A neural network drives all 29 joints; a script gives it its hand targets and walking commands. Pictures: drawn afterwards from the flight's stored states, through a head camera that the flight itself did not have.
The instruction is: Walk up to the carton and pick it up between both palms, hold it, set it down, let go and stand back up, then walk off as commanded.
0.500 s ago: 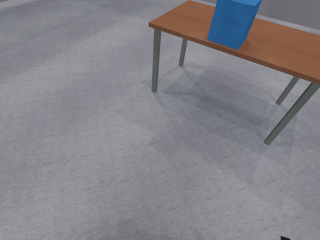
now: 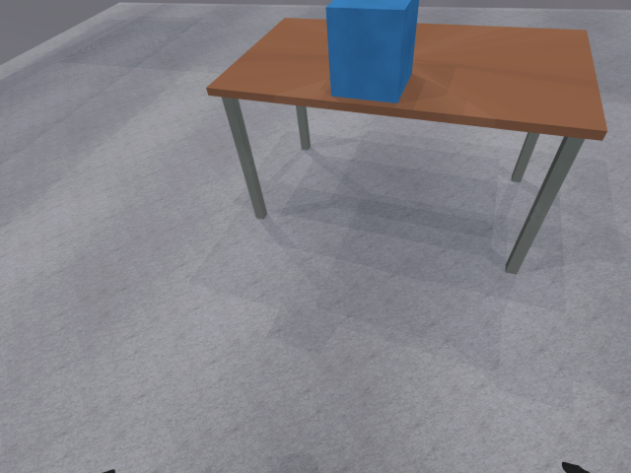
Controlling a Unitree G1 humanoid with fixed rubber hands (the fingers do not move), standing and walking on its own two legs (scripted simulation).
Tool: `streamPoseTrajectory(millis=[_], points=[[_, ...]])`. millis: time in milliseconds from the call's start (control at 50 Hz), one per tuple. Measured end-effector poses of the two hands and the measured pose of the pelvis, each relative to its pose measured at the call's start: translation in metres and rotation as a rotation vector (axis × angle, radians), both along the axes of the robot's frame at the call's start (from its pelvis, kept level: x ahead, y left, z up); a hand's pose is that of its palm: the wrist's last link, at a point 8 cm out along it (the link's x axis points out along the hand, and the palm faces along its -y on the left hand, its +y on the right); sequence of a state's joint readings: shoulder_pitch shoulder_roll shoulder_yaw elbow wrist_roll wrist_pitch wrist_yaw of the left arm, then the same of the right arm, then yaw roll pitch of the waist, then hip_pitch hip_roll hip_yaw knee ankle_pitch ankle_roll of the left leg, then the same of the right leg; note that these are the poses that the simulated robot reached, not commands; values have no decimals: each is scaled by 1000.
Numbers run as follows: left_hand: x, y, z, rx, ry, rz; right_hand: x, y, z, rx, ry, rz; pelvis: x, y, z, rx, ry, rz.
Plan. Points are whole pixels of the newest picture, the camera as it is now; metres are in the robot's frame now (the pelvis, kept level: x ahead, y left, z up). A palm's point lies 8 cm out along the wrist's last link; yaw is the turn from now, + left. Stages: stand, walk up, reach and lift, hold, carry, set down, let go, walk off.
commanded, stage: walk up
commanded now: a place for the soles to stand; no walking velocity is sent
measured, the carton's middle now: (373, 43) +1.24 -0.16 +0.01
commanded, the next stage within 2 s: none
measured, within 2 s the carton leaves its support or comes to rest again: neither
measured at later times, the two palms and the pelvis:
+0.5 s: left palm (89, 428) +0.23 +0.37 -0.11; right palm (523, 423) +0.21 -0.24 -0.08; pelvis +0.14 +0.07 +0.00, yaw -6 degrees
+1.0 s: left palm (147, 334) +0.36 +0.30 -0.07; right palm (562, 405) +0.24 -0.33 -0.12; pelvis +0.23 +0.00 +0.00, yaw -14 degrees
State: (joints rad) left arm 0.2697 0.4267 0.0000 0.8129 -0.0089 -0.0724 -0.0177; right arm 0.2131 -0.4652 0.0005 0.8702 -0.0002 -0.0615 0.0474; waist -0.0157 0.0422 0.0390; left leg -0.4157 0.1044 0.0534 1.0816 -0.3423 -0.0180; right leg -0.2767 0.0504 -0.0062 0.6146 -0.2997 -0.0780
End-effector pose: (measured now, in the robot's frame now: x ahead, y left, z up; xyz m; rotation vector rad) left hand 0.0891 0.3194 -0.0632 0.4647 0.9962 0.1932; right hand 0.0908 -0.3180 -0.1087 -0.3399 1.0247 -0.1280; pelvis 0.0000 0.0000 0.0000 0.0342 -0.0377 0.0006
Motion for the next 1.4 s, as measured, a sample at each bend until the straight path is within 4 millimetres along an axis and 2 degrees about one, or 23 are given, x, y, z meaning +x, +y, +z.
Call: streamPoseTrajectory(millis=[80, 180, 360, 420, 500, 580, 680, 820, 880, 940, 1000, 1080, 1160, 1240, 1320, 1400], points=[[5, 7, 1, 10, 33, 3, 23, 0, 3, -2, -2, -6, 21, 4, 2, -16, -7, -25], [27, 18, -6, 3, 52, -5, 50, 9, 8, -12, -6, -21, 50, 15, 1, -41, -10, -41], [78, 52, -40, -55, 106, -22, 118, 53, 15, -53, -53, -8, 100, 56, -10, -89, 45, -57], [103, 53, -45, -86, 106, -51, 121, 68, 21, -53, -62, -49, 116, 66, -6, -76, 45, -86], [138, 53, -44, -109, 88, -94, 114, 74, 29, -65, -40, -105, 137, 71, 0, -88, 28, -108], [169, 47, -45, -120, 71, -123, 108, 72, 29, -71, -23, -146, 154, 71, 0, -73, 12, -131], [205, 33, -41, -104, 53, -171, 102, 62, 18, -50, -6, -194, 171, 61, -4, -39, -8, -165], [254, -4, -32, -51, 62, -245, 104, 26, -10, -2, 47, -245, 198, 29, -14, 25, 16, -222], [262, -14, -27, -9, 49, -237, 115, 12, -20, 15, 75, -242, 209, 13, -16, -8, 5, -223], [263, -16, -15, 23, 54, -211, 133, 3, -17, 29, 66, -242, 220, 4, -9, 5, -6, -239], [269, -15, -4, 49, 53, -190, 149, -7, -14, 26, 55, -233, 231, 0, -4, 4, -14, -237], [281, -13, 4, 68, 47, -191, 159, -14, -14, 21, 74, -229, 242, 1, -2, -2, -10, -238], [296, -7, 5, 66, 39, -194, 171, -12, -12, 16, 81, -230, 256, 6, -1, -17, -14, -240], [311, 3, -2, 51, 44, -195, 188, -2, -8, 7, 77, -225, 272, 17, -2, -35, -9, -240], [325, 19, -16, 22, 69, -195, 208, 15, -3, -14, 83, -212, 289, 35, -5, -64, 13, -232], [342, 41, -39, -17, 96, -191, 231, 37, 2, -57, 73, -196, 309, 59, -14, -93, 33, -226]])
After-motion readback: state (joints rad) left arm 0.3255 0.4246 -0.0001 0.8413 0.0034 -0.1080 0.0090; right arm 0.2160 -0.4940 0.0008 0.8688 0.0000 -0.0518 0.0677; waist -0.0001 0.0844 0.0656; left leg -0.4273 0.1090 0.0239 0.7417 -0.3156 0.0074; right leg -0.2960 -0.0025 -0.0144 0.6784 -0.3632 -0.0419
